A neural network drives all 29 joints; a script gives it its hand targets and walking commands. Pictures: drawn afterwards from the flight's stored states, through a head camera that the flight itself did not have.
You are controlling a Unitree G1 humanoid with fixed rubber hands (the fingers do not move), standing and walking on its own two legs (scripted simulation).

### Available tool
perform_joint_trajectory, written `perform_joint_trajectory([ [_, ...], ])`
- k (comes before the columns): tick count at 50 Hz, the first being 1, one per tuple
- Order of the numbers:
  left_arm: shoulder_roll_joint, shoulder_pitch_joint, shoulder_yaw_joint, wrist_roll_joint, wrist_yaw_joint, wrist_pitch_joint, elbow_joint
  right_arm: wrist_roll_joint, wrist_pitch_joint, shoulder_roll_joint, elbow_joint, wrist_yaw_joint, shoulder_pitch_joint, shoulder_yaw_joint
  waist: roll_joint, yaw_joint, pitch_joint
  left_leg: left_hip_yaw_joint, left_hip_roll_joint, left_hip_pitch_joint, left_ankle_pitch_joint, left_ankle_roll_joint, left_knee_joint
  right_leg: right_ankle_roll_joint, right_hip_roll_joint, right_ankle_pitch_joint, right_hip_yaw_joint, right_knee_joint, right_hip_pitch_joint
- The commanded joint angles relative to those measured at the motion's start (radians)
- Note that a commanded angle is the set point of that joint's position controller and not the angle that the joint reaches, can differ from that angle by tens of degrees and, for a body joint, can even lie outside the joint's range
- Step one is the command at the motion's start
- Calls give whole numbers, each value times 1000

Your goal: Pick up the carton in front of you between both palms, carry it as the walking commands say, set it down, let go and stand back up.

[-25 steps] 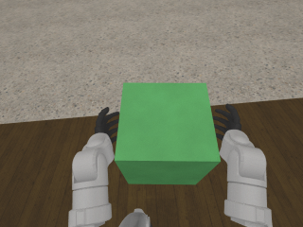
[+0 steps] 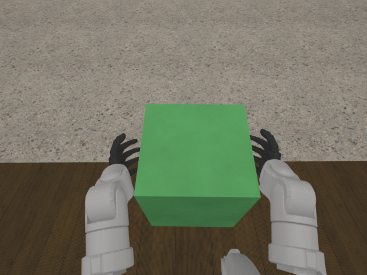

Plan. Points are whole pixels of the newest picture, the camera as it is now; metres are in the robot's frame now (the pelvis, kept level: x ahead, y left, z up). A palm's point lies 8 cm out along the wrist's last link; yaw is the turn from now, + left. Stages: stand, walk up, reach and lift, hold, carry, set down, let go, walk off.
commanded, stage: carry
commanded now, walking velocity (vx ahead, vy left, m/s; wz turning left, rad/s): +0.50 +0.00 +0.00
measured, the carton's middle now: (193, 171) +0.36 +0.00 +0.01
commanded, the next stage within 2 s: none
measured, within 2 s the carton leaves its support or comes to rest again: neither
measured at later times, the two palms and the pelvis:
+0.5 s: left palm (136, 87) +0.61 +0.15 +0.05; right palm (238, 82) +0.64 -0.16 +0.04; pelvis +0.30 -0.02 -0.02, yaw +1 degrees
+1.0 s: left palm (140, 42) +0.94 +0.17 +0.02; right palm (218, 40) +0.93 -0.13 +0.03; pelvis +0.61 +0.03 -0.05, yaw +1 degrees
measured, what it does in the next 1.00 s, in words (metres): goes down: right foot, then left foot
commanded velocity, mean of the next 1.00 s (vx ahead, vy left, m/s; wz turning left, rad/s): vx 0.50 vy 0.00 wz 0.00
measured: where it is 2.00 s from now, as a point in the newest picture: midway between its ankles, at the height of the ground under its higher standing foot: (181, 129)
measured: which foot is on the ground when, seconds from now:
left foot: down 0.00-0.20, up 0.22-0.68, down 0.70-1.00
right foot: up 0.00-0.18, down 0.20-0.70, up 0.72-1.00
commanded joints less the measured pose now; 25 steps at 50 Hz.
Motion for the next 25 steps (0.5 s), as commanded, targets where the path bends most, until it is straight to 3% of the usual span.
perform_joint_trajectory([
  [1,-686,-581,-637,-145,21,-11,-73,109,10,657,-112,-31,-478,588,68,-71,-364,-168,220,481,905,-32,-23,-22,81,168,-110,-303,-49],
  [2,-667,-568,-623,-140,28,0,-64,105,20,637,-106,-36,-465,580,74,-74,-348,-150,207,469,937,-38,-15,-30,100,190,-135,-374,-2],
  [4,-631,-540,-591,-122,40,22,-42,101,40,612,-92,-44,-449,572,104,-52,-351,-104,190,382,1065,-56,58,-56,159,221,-193,-481,205],
  [5,-620,-533,-574,-110,44,29,-37,106,47,613,-88,-46,-453,574,124,-21,-374,-88,193,321,1078,-72,147,-66,163,240,-196,-509,339],
  [6,-613,-529,-554,-96,47,35,-26,111,54,612,-75,-48,-461,574,93,36,-425,-48,182,208,965,-104,302,-81,118,332,-168,-552,545],
  [7,-604,-494,-530,-83,51,41,-4,114,62,605,-68,-50,-500,568,6,112,-467,-31,154,-18,688,-137,523,-132,-10,455,-43,-524,805],
  [8,-584,-481,-513,-79,56,45,16,117,71,618,-64,-51,-523,564,-246,121,-514,-37,42,-371,-163,-168,793,-254,-260,935,251,-369,1098],
  [9,-574,-468,-511,-84,63,46,20,131,75,617,-58,-51,-512,569,-283,135,-602,-69,18,-567,-336,-150,970,-348,-349,807,471,-368,1201],
  [10,-590,-506,-515,-99,64,46,8,136,72,625,-85,-54,-567,567,-172,129,-596,-104,63,-606,-299,-100,1013,-354,-342,523,505,-411,1136],
  [11,-621,-543,-517,-111,61,43,-10,134,75,638,-71,-57,-589,556,-94,110,-510,-104,98,-607,-224,-80,959,-331,-335,302,491,-469,979],
  [12,-673,-583,-555,-133,44,40,-25,126,68,667,-70,-59,-574,551,-10,100,-463,-94,126,-559,-177,-93,846,-293,-289,176,411,-534,873],
  [13,-719,-642,-590,-165,24,31,-35,119,57,687,-78,-55,-601,541,24,69,-409,-71,153,-512,-146,-109,762,-271,-268,123,357,-570,750],
  [14,-758,-687,-619,-194,7,23,-41,107,49,708,-59,-51,-609,531,18,71,-386,-47,156,-468,-112,-112,698,-254,-232,103,298,-596,670],
  [16,-782,-735,-651,-212,-10,10,-43,72,42,746,10,-43,-569,519,-45,66,-371,-8,157,-463,-70,-117,664,-254,-198,130,250,-614,625],
  [20,-785,-740,-662,-224,-15,-16,-84,74,17,771,-37,-41,-614,561,-129,88,-375,21,176,-496,106,-120,435,-209,-153,380,157,-591,705],
  [23,-755,-667,-648,-216,-11,-18,-68,96,9,742,-105,-47,-630,585,-152,99,-376,66,160,-455,252,-111,277,-165,-98,490,69,-551,751],
  [25,-735,-639,-645,-220,-7,-17,-82,106,13,719,-141,-51,-619,593,-156,113,-385,87,141,-443,291,-98,176,-155,-77,551,48,-512,824],
])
